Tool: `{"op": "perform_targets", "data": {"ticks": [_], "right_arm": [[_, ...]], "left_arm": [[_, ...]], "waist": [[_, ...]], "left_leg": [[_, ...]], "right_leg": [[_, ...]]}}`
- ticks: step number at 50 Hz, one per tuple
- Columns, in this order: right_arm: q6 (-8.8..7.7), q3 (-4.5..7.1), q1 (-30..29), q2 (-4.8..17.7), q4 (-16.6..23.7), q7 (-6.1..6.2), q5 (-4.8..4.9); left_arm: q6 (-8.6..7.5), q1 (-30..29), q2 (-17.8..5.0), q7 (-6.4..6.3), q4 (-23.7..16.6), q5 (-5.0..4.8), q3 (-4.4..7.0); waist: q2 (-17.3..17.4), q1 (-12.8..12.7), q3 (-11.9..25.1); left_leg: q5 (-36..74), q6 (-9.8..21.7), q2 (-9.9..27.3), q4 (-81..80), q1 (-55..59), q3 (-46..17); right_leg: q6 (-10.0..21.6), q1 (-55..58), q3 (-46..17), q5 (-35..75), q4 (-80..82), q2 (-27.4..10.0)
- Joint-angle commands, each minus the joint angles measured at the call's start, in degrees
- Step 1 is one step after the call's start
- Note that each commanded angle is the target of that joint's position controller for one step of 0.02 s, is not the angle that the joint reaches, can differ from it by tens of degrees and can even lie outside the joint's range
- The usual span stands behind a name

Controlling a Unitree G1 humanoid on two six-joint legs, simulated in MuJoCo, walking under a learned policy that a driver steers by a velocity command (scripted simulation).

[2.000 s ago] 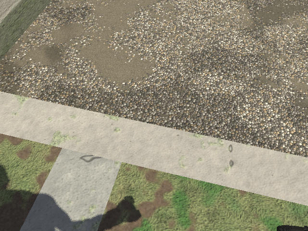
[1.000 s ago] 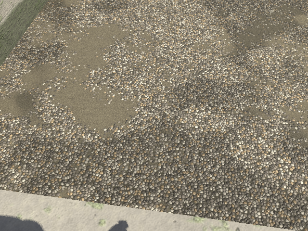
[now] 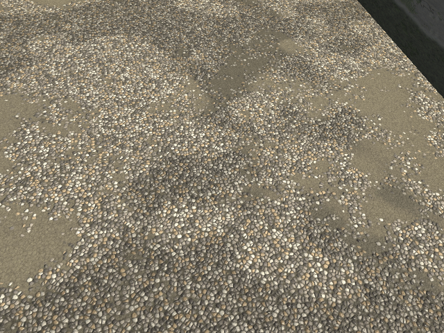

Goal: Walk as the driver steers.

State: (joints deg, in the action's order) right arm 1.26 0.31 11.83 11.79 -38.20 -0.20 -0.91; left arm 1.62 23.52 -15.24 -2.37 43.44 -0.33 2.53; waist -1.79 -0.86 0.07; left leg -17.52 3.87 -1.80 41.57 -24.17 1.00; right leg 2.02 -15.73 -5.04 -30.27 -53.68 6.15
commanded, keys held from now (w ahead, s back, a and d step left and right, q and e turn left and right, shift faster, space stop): w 1.00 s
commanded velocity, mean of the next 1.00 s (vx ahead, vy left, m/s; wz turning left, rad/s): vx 0.50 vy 0.00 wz -0.01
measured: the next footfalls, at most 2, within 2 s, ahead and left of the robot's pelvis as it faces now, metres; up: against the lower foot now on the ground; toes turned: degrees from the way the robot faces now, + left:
right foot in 0.32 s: +0.12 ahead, -0.11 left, +0.00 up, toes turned +2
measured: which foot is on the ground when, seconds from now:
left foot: down 0.00-1.00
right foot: up 0.00-0.30, down 0.32-1.00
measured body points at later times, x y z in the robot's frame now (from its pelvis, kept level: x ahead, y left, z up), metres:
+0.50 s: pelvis +0.04 -0.02 +0.02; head +0.03 -0.02 +0.47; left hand +0.24 +0.18 -0.06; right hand +0.23 -0.23 -0.07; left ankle +0.06 +0.08 -0.71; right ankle +0.08 -0.12 -0.71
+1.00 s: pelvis +0.07 -0.02 +0.01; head +0.07 -0.02 +0.46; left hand +0.27 +0.19 -0.07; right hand +0.29 -0.22 -0.07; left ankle +0.06 +0.08 -0.71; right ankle +0.08 -0.12 -0.71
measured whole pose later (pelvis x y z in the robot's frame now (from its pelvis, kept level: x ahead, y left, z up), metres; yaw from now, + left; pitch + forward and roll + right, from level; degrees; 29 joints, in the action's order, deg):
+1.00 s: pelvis +0.07 -0.02 +0.01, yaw +2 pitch -2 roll +0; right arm 5.2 -2.2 5.5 10.2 -33.6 -0.1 -1.4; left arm 3.7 4.0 -9.5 0.5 35.4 1.8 -2.9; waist 0.1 -1.3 -1.2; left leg -21.6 1.6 -2.3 37.7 -13.9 -0.7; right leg 2.3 -15.5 -0.4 -20.2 -38.0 2.7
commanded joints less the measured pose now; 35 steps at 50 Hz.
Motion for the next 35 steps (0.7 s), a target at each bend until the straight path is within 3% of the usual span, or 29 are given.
{"op": "perform_targets", "data": {"ticks": [1,2,4,7,10,13,14,16,17,18,20,24,28,30,35], "right_arm": [[0.17,2.73,8.51,10.18,1.72,0.96,1.68],[-0.51,1.15,2.23,6.35,3.75,0.91,1.37],[-1.70,0.13,-1.75,4.41,4.76,0.52,0.83],[-2.84,-0.31,0.92,5.53,3.22,-0.44,0.67],[-2.38,-0.67,0.10,6.04,3.17,-0.51,0.37],[-0.91,-0.57,-0.60,6.47,4.01,-0.65,0.12],[-0.31,-0.76,-2.56,6.17,4.84,-0.58,0.00],[0.80,-1.00,-3.89,5.71,6.02,-0.50,0.46],[1.18,-1.53,-2.74,4.08,6.80,-0.69,0.21],[1.59,-2.27,-3.97,2.46,7.58,-1.08,-0.30],[1.82,-2.22,-5.85,2.33,8.50,-1.33,-0.86],[0.95,-2.32,-5.25,1.93,8.88,-1.25,-1.37],[0.84,-2.39,-6.93,1.64,9.40,-1.02,-1.06],[1.03,-1.89,-6.52,2.54,8.76,-0.12,-0.48],[1.03,-1.76,-7.48,2.94,9.03,0.11,0.08]], "left_arm": [[-0.77,-4.09,-7.02,-1.32,-6.98,0.77,1.86],[-0.83,-9.13,-6.73,-1.67,-7.37,1.06,1.67],[0.43,-7.68,-4.49,-1.57,-6.87,1.39,0.97],[1.84,-8.73,-2.47,-1.16,-6.27,2.11,0.29],[2.13,-13.44,-1.31,-0.17,-7.04,2.16,-1.18],[2.07,-18.86,-1.28,0.38,-8.72,1.75,-2.22],[2.02,-19.73,0.52,0.80,-9.48,2.02,-3.11],[1.95,-18.11,1.15,1.28,-8.90,3.54,-3.76],[1.76,-19.35,-0.14,1.51,-9.18,3.27,-3.56],[1.66,-21.84,-1.88,1.92,-9.89,1.56,-3.07],[1.48,-23.24,-3.29,2.26,-11.30,0.79,-3.26],[1.18,-24.65,-2.11,2.15,-12.59,0.61,-3.85],[1.03,-24.91,-0.70,2.65,-13.14,0.71,-4.25],[1.53,-23.79,0.61,2.30,-13.03,1.12,-4.42],[1.85,-23.91,0.73,2.15,-13.49,1.43,-4.30]], "waist": [[13.04,4.11,3.17],[6.62,1.69,-0.02],[9.16,-0.98,2.86],[7.18,-1.54,6.30],[6.86,-0.95,7.12],[6.94,0.83,6.36],[6.01,-0.29,6.01],[3.69,-0.32,5.67],[0.58,1.28,5.53],[-4.25,0.83,3.22],[-8.56,0.65,0.23],[-4.13,1.78,0.95],[0.63,1.22,1.95],[4.19,0.29,2.89],[3.44,0.09,1.94]], "left_leg": [[26.91,9.28,20.61,-16.59,18.78,-30.01],[38.01,9.26,18.51,-16.83,10.70,-22.66],[46.63,7.98,15.09,-17.94,6.76,-15.09],[52.68,6.91,13.18,-17.01,8.53,-10.99],[45.45,3.25,10.67,-17.59,10.82,-8.51],[27.33,4.16,10.99,-19.70,10.94,-10.92],[17.46,4.16,10.29,-19.35,9.13,-11.01],[3.61,2.79,8.70,-18.49,3.65,-12.29],[-1.94,1.73,6.10,-17.85,0.94,-10.45],[-6.85,-0.58,2.29,-15.88,1.06,-4.79],[-3.06,-2.80,-0.24,-8.55,5.01,-0.19],[-1.43,-2.76,0.72,-9.65,10.01,-0.62],[-1.16,-2.21,1.85,-11.24,11.96,-2.45],[0.18,-1.29,2.70,-11.62,13.66,-4.19],[2.46,-1.14,3.16,-11.54,12.84,-5.40]], "right_leg": [[-1.99,-23.91,-9.05,0.14,-21.02,3.27],[-3.26,-20.88,-8.32,4.37,-18.03,2.30],[-5.55,-13.53,-6.13,7.93,-11.76,0.05],[-5.50,-9.11,-4.52,11.77,-5.67,-0.99],[-4.16,-6.32,-0.73,14.19,6.20,-3.59],[-3.65,-3.79,1.96,12.99,14.10,-5.12],[-3.18,-0.52,2.47,16.29,19.25,-5.40],[-1.28,7.26,3.35,17.36,21.66,-5.39],[0.03,8.98,1.02,17.34,20.61,-6.57],[1.01,3.66,-2.94,12.14,24.32,-7.77],[3.01,-3.70,-10.15,4.72,32.66,-11.73],[2.38,-5.34,-10.25,5.56,33.27,-10.92],[1.05,-3.90,-6.03,8.36,30.20,-8.27],[1.32,-3.26,-2.72,12.44,26.87,-6.98],[0.86,-2.12,-0.88,16.08,24.29,-6.33]]}}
